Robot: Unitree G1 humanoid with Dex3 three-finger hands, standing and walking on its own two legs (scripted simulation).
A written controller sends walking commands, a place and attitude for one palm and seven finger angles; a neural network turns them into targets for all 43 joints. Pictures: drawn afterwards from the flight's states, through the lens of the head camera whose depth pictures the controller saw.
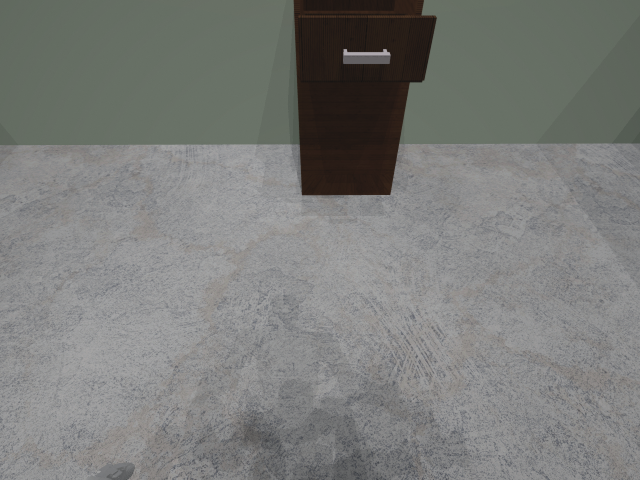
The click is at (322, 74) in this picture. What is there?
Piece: drawer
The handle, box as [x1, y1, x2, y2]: [343, 49, 390, 63]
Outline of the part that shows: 343,50 343,63 389,63 390,55 389,52 386,51 386,49 383,49 382,52 347,52 346,49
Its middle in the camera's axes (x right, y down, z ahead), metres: +0.13 -0.54 +1.13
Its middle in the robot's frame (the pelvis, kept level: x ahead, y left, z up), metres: +1.21 -0.07 +0.03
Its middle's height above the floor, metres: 0.80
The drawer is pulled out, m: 0.28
